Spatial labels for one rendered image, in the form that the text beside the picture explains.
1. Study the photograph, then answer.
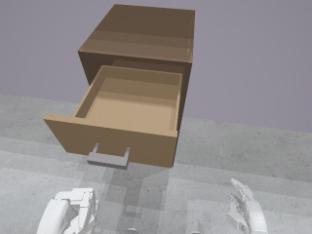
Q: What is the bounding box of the drawer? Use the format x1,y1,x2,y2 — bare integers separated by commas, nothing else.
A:
43,65,182,169

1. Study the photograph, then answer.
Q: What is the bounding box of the robot right hand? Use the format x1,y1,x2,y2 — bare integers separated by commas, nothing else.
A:
226,178,268,234

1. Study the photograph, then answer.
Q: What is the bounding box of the robot left hand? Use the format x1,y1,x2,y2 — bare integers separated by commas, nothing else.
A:
36,187,100,234

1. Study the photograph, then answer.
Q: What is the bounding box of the handle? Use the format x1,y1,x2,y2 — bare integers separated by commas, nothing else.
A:
87,142,131,170

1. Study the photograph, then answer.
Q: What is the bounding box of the cabinet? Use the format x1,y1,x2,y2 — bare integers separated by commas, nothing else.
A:
77,4,196,167

